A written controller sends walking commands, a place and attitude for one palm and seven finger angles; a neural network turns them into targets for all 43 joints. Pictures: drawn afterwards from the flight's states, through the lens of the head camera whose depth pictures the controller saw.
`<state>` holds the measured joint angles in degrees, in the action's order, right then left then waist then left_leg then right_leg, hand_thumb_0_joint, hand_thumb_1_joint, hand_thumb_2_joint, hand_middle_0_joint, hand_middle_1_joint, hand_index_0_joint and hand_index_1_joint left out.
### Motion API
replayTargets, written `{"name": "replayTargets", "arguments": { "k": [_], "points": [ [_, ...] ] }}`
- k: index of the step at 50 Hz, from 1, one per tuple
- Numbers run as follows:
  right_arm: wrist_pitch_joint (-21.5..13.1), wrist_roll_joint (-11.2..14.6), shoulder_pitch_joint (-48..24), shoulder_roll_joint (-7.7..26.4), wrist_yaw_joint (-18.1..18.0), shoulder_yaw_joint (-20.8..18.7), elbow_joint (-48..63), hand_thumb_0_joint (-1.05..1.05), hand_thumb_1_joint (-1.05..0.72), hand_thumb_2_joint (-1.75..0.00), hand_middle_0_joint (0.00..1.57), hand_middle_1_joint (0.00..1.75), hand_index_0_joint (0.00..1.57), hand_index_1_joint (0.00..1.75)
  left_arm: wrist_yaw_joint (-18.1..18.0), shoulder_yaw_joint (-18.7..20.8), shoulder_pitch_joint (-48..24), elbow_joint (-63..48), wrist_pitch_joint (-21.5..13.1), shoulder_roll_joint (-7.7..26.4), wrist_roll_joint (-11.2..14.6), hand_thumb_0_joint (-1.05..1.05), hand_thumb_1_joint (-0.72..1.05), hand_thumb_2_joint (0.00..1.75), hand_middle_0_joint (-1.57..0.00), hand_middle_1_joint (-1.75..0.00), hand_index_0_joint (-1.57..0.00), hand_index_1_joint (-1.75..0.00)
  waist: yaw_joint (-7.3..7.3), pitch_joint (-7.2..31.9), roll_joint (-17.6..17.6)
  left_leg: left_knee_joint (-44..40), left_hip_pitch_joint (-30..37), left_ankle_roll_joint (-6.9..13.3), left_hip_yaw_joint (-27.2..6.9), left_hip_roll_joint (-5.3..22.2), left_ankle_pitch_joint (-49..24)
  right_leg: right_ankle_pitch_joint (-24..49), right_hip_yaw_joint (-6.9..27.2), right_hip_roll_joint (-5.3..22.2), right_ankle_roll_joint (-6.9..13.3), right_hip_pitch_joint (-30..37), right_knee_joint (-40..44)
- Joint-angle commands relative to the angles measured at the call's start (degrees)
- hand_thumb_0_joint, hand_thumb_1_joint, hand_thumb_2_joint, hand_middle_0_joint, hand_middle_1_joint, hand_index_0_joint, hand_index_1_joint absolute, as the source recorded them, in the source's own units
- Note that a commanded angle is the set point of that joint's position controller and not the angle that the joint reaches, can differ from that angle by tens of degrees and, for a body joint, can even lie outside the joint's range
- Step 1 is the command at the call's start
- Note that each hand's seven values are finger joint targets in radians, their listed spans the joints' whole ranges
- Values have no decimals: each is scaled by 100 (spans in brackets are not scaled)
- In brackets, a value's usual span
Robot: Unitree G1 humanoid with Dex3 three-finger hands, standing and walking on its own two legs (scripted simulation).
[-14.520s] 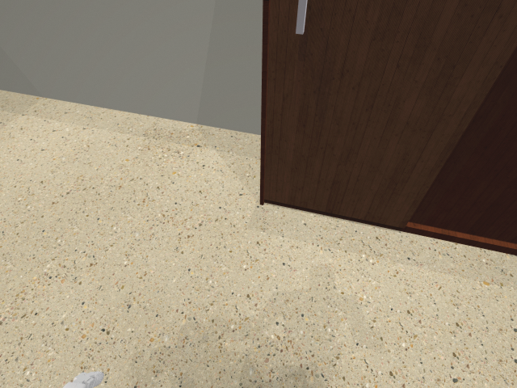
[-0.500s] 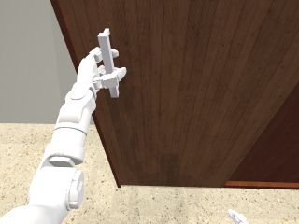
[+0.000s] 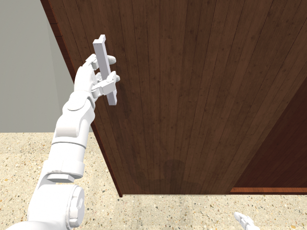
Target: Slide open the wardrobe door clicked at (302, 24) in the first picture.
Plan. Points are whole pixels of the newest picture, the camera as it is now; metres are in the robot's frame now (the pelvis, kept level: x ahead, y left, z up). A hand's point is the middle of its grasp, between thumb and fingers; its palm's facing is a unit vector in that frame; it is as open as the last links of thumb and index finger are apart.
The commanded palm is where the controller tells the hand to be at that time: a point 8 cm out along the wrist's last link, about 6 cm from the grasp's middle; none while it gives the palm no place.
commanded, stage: grip the handle and tug to test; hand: left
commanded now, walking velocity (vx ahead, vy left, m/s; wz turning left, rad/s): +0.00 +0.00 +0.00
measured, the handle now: (108, 72) +0.47 +0.14 +0.20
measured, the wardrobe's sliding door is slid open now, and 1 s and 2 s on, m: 0.00 0.00 0.15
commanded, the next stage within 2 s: tug the door sideways, standing still in 0.36 s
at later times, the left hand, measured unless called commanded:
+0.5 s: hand (112, 84) +0.41 +0.11 +0.20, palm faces -0.01 -1.00 -0.02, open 6.4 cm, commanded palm +0.38 +0.16 +0.21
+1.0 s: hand (115, 81) +0.44 +0.11 +0.19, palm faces +0.15 -0.98 -0.15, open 5.9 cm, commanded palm +0.41 +0.11 +0.21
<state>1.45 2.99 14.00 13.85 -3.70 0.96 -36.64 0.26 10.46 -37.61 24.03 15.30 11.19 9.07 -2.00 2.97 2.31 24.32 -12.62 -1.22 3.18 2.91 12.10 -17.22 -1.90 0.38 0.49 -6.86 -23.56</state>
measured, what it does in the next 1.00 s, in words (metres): lifts its right foot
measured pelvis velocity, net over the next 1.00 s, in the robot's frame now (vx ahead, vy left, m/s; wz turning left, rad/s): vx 0.05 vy -0.04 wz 0.10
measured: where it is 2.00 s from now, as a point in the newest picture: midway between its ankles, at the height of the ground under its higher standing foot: outside the picture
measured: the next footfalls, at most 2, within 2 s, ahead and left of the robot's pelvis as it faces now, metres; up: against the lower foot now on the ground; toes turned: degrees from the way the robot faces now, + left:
right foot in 1.06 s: +0.15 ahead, -0.11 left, +0.00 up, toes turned +5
left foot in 1.34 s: +0.06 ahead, +0.05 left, +0.00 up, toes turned +14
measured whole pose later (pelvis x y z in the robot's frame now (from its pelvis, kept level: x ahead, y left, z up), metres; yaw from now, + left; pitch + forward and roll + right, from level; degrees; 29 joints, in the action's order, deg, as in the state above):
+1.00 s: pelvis +0.05 -0.04 +0.00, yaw +6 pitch +0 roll +1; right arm 0.5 0.0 6.3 10.2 -1.1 -0.2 -32.5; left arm -4.8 0.9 -31.2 6.3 9.0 9.8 5.5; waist 3.6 -4.5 3.9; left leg 24.7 -9.3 -2.8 -1.8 3.5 16.0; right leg -22.1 0.1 -2.4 -1.5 -18.4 -45.9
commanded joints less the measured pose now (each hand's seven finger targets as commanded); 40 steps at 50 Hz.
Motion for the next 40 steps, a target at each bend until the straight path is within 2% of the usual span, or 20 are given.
{"name": "replayTargets", "arguments": {
  "k": [1, 6, 8, 9, 10, 11, 14, 16, 19, 21, 23, 24, 25, 28, 33, 34, 37, 38, 39, 40],
  "points": [
    [-234, -13, -682, 640, -28, -211, 932, 0, -90, -90, 20, 30, 20, 30, 152, 310, -2044, -1911, -459, 1032, 125, 0, 90, 90, -45, -140, -45, -140, 312, 1953, -435, 182, 1267, 391, -50, -327, -2457, 3569, -118, -146, 30, 387, -17],
    [-182, -9, -809, 629, 3, -205, 1052, 0, -90, -90, 20, 30, 20, 30, 214, 354, -1504, -2404, -329, 1037, 154, 0, 90, 90, -45, -140, -45, -140, 371, 1964, -492, 183, 1272, 388, -21, -315, -2723, 3950, -121, -124, 17, 550, -77],
    [-185, -6, -896, 593, 35, -200, 1145, 0, -90, -90, 20, 30, 20, 30, 246, 154, -1210, -2768, -254, 792, 158, 0, 90, 90, -45, -140, -45, -140, 391, 2037, -317, 225, 1364, 385, 0, -316, -2911, 4142, -118, -109, 7, 551, -132],
    [-170, -17, -874, 620, 42, -204, 1177, 0, -90, -90, 20, 30, 20, 30, 233, 292, -968, -2788, -220, 913, 193, 0, 90, 90, -45, -140, -45, -140, 445, 2059, -471, 229, 1305, 383, -17, -323, -2964, 4197, -149, -110, 5, 667, -141],
    [-154, -11, -919, 618, 52, -202, 1183, 0, -90, -90, 20, 30, 20, 30, 235, 336, -899, -2999, -191, 985, 177, 0, 90, 90, -45, -140, -45, -140, 450, 2096, -351, 218, 1325, 382, 5, -306, -3057, 4325, -131, -92, 6, 691, -172],
    [-156, -19, -953, 592, 66, -198, 1237, 0, -90, -90, 20, 30, 20, 30, 239, 299, -791, -3276, -168, 933, 175, 0, 90, 90, -45, -140, -45, -140, 466, 2163, -271, 244, 1387, 383, 0, -308, -3192, 4448, -123, -83, -1, 711, -201],
    [-108, -26, -1024, 609, 92, -185, 1324, 0, -90, -90, 20, 30, 20, 30, 272, 376, -72, -3565, -22, 991, 225, 0, 90, 90, -45, -140, -45, -140, 550, 2164, -474, 238, 1295, 374, 6, -298, -3295, 4655, -148, -61, -24, 855, -246],
    [-94, -16, -1111, 588, 95, -156, 1359, 0, -90, -90, 20, 30, 20, 30, 297, 446, 39, -3866, 76, 1060, 271, 0, 90, 90, -45, -140, -45, -140, 545, 2072, -505, 204, 1222, 369, -1, -301, -3135, 4706, -124, -43, -44, 838, -237],
    [-70, -14, -1199, 579, 117, -144, 1408, 0, -90, -90, 20, 30, 20, 30, 303, 430, 481, -4191, 224, 1036, 293, 0, 90, 90, -45, -140, -45, -140, 586, 2007, -328, 226, 1244, 359, -9, -282, -3288, 4663, -129, -42, -30, 817, -244],
    [-73, -10, -1236, 552, 124, -123, 1390, 0, -90, -90, 20, 30, 20, 30, 315, 267, 385, -4403, 326, 904, 304, 0, 90, 90, -45, -140, -45, -140, 517, 1899, -286, 228, 1276, 351, -41, -275, -3262, 4568, -139, -55, -28, 686, -234],
    [-87, -22, -1263, 553, 115, -118, 1371, 0, -90, -90, 20, 30, 20, 30, 298, 396, 528, -4456, 445, 993, 322, 0, 90, 90, -45, -140, -45, -140, 533, 1876, -363, 240, 1245, 343, -66, -288, -3195, 4638, -147, -49, -49, 681, -244],
    [-82, -21, -1284, 581, 100, -122, 1326, 0, -90, -90, 20, 30, 20, 30, 285, 213, 220, -4430, 488, 900, 302, 0, 90, 90, -45, -140, -45, -140, 479, 1792, -283, 256, 1258, 345, -47, -303, -3195, 4591, -140, -52, -38, 652, -227],
    [-117, -25, -1288, 529, 87, -112, 1275, 0, -90, -90, 20, 30, 20, 30, 265, -127, -339, -4550, 506, 609, 300, 0, 90, 90, -45, -140, -45, -140, 352, 1766, -181, 300, 1372, 358, -85, -305, -3290, 4554, -141, -51, -39, 505, -218],
    [-162, -58, -1131, 568, -4, -138, 1000, 0, -90, -90, 20, 30, 20, 30, 153, -226, -1151, -3896, 661, 513, 258, 0, 90, 90, -45, -140, -45, -140, 170, 1605, -304, 361, 1467, 351, -132, -326, -3130, 4362, -163, -92, -46, 203, -163],
    [-198, -125, -1085, 500, -36, -147, 885, 0, -90, -90, 20, 30, 20, 30, 102, -616, -1618, -3703, 607, 53, 206, 0, 90, 90, -45, -140, -45, -140, 120, 1903, -347, 530, 1547, 387, -164, -397, -3509, 5024, -199, -6, -115, 317, -361],
    [-201, -142, -1037, 522, -31, -164, 864, 0, -90, -90, 20, 30, 20, 30, 97, -683, -1634, -3686, 547, 39, 179, 0, 90, 90, -45, -140, -45, -140, 118, 1981, -489, 542, 1557, 397, -178, -385, -3561, 5063, -208, -10, -120, 364, -374],
    [-233, -152, -1037, 425, 12, -171, 823, 0, -90, -90, 20, 30, 20, 30, 77, -1059, -2089, -3679, 339, -296, 99, 0, 90, 90, -45, -140, -45, -140, 45, 1940, -336, 550, 1753, 414, -296, -332, -3794, 4554, -235, -61, -38, 97, -383],
    [-241, -156, -1036, 399, 37, -177, 816, 0, -90, -90, 20, 30, 20, 30, 84, -1183, -2193, -3687, 269, -384, 67, 0, 90, 90, -45, -140, -45, -140, 37, 1913, -157, 543, 1879, 402, -339, -296, -3892, 4320, -222, -83, -3, -38, -361],
    [-261, -167, -1003, 400, 60, -195, 804, 0, -90, -90, 20, 30, 20, 30, 99, -1254, -2229, -3628, 188, -423, 60, 0, 90, 90, -45, -140, -45, -140, 20, 1840, -313, 540, 1918, 418, -365, -268, -3879, 4193, -224, -107, -3, -131, -307],
    [-279, -178, -1025, 378, 85, -183, 817, 0, -90, -90, 20, 30, 20, 30, 119, -1359, -2404, -3690, 111, -504, 65, 0, 90, 90, -45, -140, -45, -140, 6, 1848, -249, 535, 1902, 416, -388, -284, -3841, 4171, -208, -98, 13, -126, -297]
  ]
}}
